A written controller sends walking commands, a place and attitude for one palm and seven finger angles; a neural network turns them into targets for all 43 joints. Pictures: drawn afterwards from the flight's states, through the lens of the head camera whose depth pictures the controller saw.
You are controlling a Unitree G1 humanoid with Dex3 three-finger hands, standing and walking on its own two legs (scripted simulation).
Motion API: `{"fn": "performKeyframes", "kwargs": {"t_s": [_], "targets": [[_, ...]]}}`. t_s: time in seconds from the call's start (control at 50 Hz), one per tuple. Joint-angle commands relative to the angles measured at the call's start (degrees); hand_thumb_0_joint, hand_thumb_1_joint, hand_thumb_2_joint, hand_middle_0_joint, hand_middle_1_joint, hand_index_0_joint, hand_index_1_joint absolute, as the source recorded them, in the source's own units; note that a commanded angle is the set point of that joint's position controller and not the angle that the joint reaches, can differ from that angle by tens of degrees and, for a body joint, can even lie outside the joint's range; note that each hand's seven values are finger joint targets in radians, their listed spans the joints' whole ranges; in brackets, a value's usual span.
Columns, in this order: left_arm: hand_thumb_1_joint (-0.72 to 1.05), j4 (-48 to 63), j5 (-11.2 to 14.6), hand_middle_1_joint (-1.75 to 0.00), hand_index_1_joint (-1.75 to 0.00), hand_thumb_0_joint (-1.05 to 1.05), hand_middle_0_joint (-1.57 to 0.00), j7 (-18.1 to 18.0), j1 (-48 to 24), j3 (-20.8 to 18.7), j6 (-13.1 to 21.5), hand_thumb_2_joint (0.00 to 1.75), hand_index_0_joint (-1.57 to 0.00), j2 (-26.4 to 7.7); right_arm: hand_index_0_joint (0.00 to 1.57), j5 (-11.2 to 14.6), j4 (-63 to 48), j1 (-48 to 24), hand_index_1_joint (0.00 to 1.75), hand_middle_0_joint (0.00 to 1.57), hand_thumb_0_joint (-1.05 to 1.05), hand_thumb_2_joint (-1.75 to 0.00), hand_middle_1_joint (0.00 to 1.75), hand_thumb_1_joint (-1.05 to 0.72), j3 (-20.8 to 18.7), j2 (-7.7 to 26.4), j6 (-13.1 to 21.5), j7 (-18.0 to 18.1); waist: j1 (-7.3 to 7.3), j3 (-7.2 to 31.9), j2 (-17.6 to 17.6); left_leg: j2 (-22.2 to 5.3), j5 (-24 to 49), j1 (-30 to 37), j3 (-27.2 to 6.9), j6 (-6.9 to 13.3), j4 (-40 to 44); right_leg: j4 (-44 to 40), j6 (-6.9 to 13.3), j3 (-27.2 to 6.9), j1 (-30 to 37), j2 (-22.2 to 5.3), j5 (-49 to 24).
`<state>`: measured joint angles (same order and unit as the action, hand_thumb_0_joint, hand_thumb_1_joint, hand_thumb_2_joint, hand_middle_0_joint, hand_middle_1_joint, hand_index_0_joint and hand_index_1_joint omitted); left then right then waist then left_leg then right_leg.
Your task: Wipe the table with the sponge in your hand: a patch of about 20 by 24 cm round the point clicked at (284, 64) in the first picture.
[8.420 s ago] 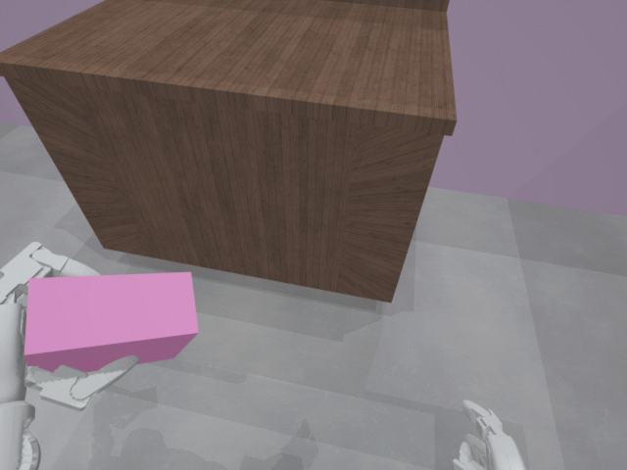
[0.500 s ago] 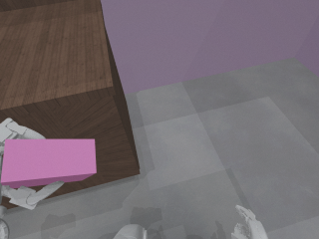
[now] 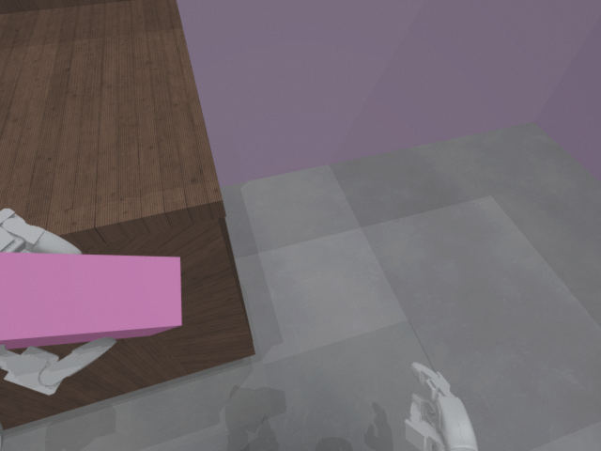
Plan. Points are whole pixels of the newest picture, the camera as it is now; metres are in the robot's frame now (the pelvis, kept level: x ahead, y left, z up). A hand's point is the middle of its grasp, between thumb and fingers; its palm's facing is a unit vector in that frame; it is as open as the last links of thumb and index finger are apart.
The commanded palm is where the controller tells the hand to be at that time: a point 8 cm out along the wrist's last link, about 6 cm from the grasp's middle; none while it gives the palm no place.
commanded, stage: come to a stop and stand still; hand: left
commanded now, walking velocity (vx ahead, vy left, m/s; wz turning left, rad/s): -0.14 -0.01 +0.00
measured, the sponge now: (117, 301) +0.23 +0.19 +0.15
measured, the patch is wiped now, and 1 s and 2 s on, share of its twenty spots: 0.00 0.00 0.00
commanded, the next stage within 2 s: look again from close up in 1.58 s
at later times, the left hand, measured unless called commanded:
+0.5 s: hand out of the picture +0.19 +0.30 +0.19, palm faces +0.48 -0.79 -0.38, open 10.6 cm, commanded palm +0.12 +0.30 +0.18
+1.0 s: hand out of the picture +0.15 +0.32 +0.17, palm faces +0.47 -0.82 -0.31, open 10.6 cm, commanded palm +0.09 +0.35 +0.18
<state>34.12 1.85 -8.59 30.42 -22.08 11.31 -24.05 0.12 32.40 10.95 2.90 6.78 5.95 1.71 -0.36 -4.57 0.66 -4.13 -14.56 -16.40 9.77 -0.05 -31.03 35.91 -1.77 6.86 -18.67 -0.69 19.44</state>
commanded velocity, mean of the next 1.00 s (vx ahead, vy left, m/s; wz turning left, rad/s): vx -0.01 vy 0.02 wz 0.00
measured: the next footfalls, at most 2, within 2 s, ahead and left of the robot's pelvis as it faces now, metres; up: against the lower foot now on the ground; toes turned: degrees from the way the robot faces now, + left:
right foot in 0.02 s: +0.06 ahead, -0.06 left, +0.00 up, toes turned +5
left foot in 0.40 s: +0.00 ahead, +0.12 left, +0.00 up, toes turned +3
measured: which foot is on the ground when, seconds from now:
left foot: down 0.00-0.08, up 0.10-0.38, down 0.40-1.00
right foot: up 0.00-0.00, down 0.02-1.00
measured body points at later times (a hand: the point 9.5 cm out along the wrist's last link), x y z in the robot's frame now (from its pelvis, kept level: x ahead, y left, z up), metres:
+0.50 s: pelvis -0.05 +0.02 +0.01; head -0.03 +0.03 +0.45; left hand +0.16 +0.34 +0.20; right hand +0.12 -0.23 -0.06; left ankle -0.04 +0.12 -0.73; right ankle +0.02 -0.07 -0.73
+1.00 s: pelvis -0.05 +0.06 +0.01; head -0.06 +0.08 +0.46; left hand +0.12 +0.36 +0.18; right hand +0.14 -0.13 -0.06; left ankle -0.04 +0.12 -0.73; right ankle +0.02 -0.06 -0.73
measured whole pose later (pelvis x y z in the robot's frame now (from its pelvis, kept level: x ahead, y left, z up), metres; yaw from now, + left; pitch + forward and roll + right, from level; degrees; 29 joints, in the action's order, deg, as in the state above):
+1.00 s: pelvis -0.05 +0.06 +0.01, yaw +3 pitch -3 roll +0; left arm 20.1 -0.1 -4.8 18.8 -19.0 14.8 -18.3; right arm -0.4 33.1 14.1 2.9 10.2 11.0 -0.6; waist 3.6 -2.6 2.5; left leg 4.5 -13.6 -9.4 2.1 4.8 -26.3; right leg 25.0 -0.4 -2.0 -13.8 0.8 7.7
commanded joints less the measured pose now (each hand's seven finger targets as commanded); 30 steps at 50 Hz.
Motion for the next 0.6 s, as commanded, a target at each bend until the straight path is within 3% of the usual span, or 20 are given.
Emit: {"fn": "performKeyframes", "kwargs": {"t_s": [0.0,0.02,0.04,0.06,0.08,0.1,0.16,0.28,0.3,0.32,0.34,0.36,0.38,0.4,0.46,0.48,0.52,0.54,0.56,0.58], "targets": [[0.1,7.8,0.7,-1.6,-1.6,0.0,-1.2,-1.4,-3.4,-7.7,2.6,1.3,-1.2,-8.5,0.2,0.1,-7.3,-2.3,0.3,0.2,0.0,-0.9,0.3,-0.9,-3.5,10.1,1.4,1.7,-0.19,12.4,-7.0,-10.6,19.4,0.8,-7.8,1.4,3.0,-10.0,1.1,-4.2,13.5,-3.1,-21.0],[0.1,6.6,1.0,-1.6,-1.6,0.0,-1.2,-1.2,-4.2,-7.0,2.2,1.3,-1.2,-7.7,0.2,0.4,-7.4,-2.2,0.3,0.2,0.0,-0.9,0.3,-0.9,-3.3,9.4,1.2,1.8,-0.48,13.2,-1.6,-6.9,12.1,-0.6,-5.6,-0.5,-0.5,-9.3,2.7,-9.1,13.8,-6.7,-32.4],[0.1,5.1,1.6,-1.6,-1.6,0.0,-1.2,-0.9,-4.0,-5.5,1.7,1.3,-1.2,-6.6,0.2,0.6,-7.5,-1.2,0.3,0.2,0.0,-0.9,0.3,-0.9,-3.7,9.1,1.2,1.7,-0.77,13.9,6.1,-1.2,5.2,-0.5,-4.3,-2.3,-6.8,-11.0,6.0,-16.2,11.8,-12.0,-40.5],[0.1,4.0,1.6,-1.6,-1.6,0.0,-1.2,-1.0,-4.0,-5.6,1.2,1.3,-1.2,-6.8,0.2,0.6,-7.5,-1.9,0.3,0.2,0.0,-0.9,0.3,-0.9,-3.7,9.1,1.1,1.3,-0.54,13.6,9.8,2.0,-8.2,-3.5,-5.2,-3.0,-13.3,-12.8,8.7,-20.3,11.7,-16.2,-48.6],[0.1,4.5,1.4,-1.6,-1.6,0.0,-1.2,-1.1,-4.7,-5.8,1.4,1.3,-1.2,-7.7,0.2,0.7,-6.8,-2.5,0.3,0.2,0.0,-0.9,0.3,-0.9,-3.5,8.7,0.9,1.2,0.08,13.4,10.0,2.6,-15.2,-5.8,-8.0,-2.3,-19.0,-13.9,9.8,-20.9,12.6,-19.2,-49.2],[0.1,4.9,0.8,-1.6,-1.6,0.0,-1.2,-1.5,-4.4,-6.7,1.4,1.3,-1.2,-8.5,0.2,0.4,-6.5,-3.5,0.3,0.2,0.0,-0.9,0.3,-0.9,-2.8,7.9,0.6,1.4,0.15,13.9,8.4,2.5,-15.8,-7.7,-9.7,-2.1,-22.2,-13.3,10.3,-20.0,14.1,-19.5,-48.6],[0.1,8.0,0.0,-1.6,-1.6,0.0,-1.2,-2.1,-5.2,-6.8,2.1,1.3,-1.2,-8.5,0.2,0.1,-7.2,-6.5,0.3,0.2,0.0,-0.9,0.3,-0.9,-2.2,8.0,-0.3,2.2,0.58,14.8,5.2,2.6,-13.8,-8.4,-8.8,-2.5,-21.0,-11.1,9.6,-13.9,16.8,-17.2,-50.3],[0.1,10.1,-0.2,-1.6,-1.6,0.0,-1.2,-2.9,-0.3,-7.0,2.6,1.3,-1.2,-7.9,0.2,-0.5,-7.9,-3.9,0.3,0.2,0.0,-0.9,0.3,-0.9,-3.4,9.2,-2.1,2.9,0.72,15.1,4.4,3.1,-5.9,-1.8,-6.6,-1.3,-2.4,-13.1,8.6,-12.6,15.5,-15.0,-30.9],[0.1,19.1,-6.2,-1.6,-1.6,0.0,-1.2,-2.4,-63.4,-37.4,7.6,1.3,-1.2,-49.6,0.2,-1.6,-4.3,5.7,0.3,0.2,0.0,-0.9,0.3,-0.9,-6.2,8.9,4.3,3.0,2.31,4.8,14.1,6.8,-2.4,-8.0,0.1,-2.6,-4.3,-18.5,0.8,-16.4,6.4,-8.2,-36.0],[0.1,-17.3,-1.5,-1.6,-1.6,0.0,-1.2,0.5,-29.6,-18.6,6.0,1.3,-1.2,-18.8,0.2,-1.2,-2.4,1.5,0.3,0.2,0.0,-0.9,0.3,-0.9,-7.1,9.2,4.8,2.6,2.99,15.7,7.5,5.3,0.0,-1.3,-9.5,0.8,-3.0,-13.0,7.3,-16.2,10.4,-13.3,-31.3],[0.1,-16.7,-0.1,-1.6,-1.6,0.0,-1.2,1.3,-17.9,-11.4,6.1,1.3,-1.2,-11.3,0.2,0.4,-5.7,1.9,0.3,0.2,0.0,-0.9,0.3,-0.9,-6.0,10.4,5.0,1.4,3.57,13.4,-1.8,4.5,1.9,0.9,-6.1,-0.2,0.5,-16.3,5.3,-18.6,12.8,-12.2,-28.9],[0.1,-15.3,1.2,-1.6,-1.6,0.0,-1.2,2.1,-15.3,-6.6,7.4,1.3,-1.2,-5.6,0.2,1.0,-6.1,0.8,0.3,0.2,0.0,-0.9,0.3,-0.9,-5.6,10.3,5.5,0.2,3.2,14.6,-5.7,4.2,3.3,4.1,-6.3,-0.1,3.8,-16.1,5.1,-16.9,13.5,-11.4,-24.5],[0.1,-8.7,1.5,-1.6,-1.6,0.0,-1.2,2.1,-13.5,-5.8,8.4,1.3,-1.2,-6.9,0.2,1.2,-6.9,1.2,0.3,0.2,0.0,-0.9,0.3,-0.9,-5.9,11.8,5.1,-0.4,2.8,16.2,-4.0,3.6,2.8,3.9,-6.9,0.2,6.5,-15.8,3.8,-13.7,16.9,-10.7,-18.3],[0.1,-3.8,1.6,-1.6,-1.6,0.0,-1.2,2.3,-12.5,-3.9,8.9,1.3,-1.2,-6.3,0.2,1.4,-7.5,-0.4,0.3,0.2,0.0,-0.9,0.3,-0.9,-6.2,12.5,5.5,-1.0,3.47,15.0,-1.3,2.7,3.7,4.3,-7.8,0.9,7.3,-16.4,2.4,-13.8,16.1,-9.6,-12.8],[0.1,3.9,1.3,-1.6,-1.6,0.0,-1.2,1.9,-11.9,-0.5,8.6,1.3,-1.2,-5.5,0.2,1.0,-8.6,-3.6,0.3,0.2,0.0,-0.9,0.3,-0.9,-4.9,12.5,6.2,-1.5,3.35,6.9,-11.2,-3.0,-2.0,-3.4,-14.8,3.1,16.6,-8.6,2.5,-8.2,13.0,-3.8,-2.7],[0.1,4.3,0.7,-1.6,-1.6,0.0,-1.2,1.7,-13.4,-0.5,8.7,1.3,-1.2,-5.8,0.2,1.1,-8.9,-3.4,0.3,0.2,0.0,-0.9,0.3,-0.9,-4.7,12.3,6.5,-1.5,3.27,5.2,-10.0,-4.2,-7.3,-8.8,-16.1,3.6,18.9,-5.6,2.2,-6.6,14.6,-2.7,-1.9],[0.1,3.8,0.2,-1.6,-1.6,0.0,-1.2,1.2,-15.0,-3.9,8.3,1.3,-1.2,-8.3,0.2,1.0,-9.3,-2.6,0.3,0.2,0.0,-0.9,0.3,-0.9,-5.0,12.4,7.0,-1.5,3.39,5.7,-4.3,-4.1,-7.8,-10.2,-15.5,3.8,17.9,-4.8,2.1,-6.3,16.4,-2.1,-4.8],[0.1,3.8,0.3,-1.6,-1.6,0.0,-1.2,1.2,-16.2,-5.0,8.1,1.3,-1.2,-9.0,0.2,0.9,-9.6,-2.6,0.3,0.2,0.0,-0.9,0.3,-0.9,-4.9,12.6,7.3,-1.5,3.2,6.1,-3.7,-3.6,-8.1,-9.8,-15.2,3.7,17.3,-5.1,2.3,-6.6,16.2,-2.2,-4.7],[0.1,5.9,0.2,-1.6,-1.6,0.0,-1.2,1.0,-19.3,-7.9,8.2,1.3,-1.2,-12.5,0.2,0.6,-9.7,-3.0,0.3,0.2,0.0,-0.9,0.3,-0.9,-4.8,12.6,7.3,-1.3,3.12,6.3,-6.9,-3.7,-10.3,-9.8,-15.0,3.5,18.4,-4.3,2.1,-6.5,16.1,-1.7,-4.2],[0.1,4.1,0.2,-1.6,-1.6,0.0,-1.2,1.2,-20.0,-7.7,8.3,1.3,-1.2,-11.3,0.2,0.3,-9.7,-3.0,0.3,0.2,0.0,-0.9,0.3,-0.9,-4.6,12.0,7.4,-1.2,3.01,6.3,-7.1,-4.0,-13.1,-12.0,-16.3,3.8,18.8,-4.1,2.2,-6.5,17.3,-2.1,-3.7]]}}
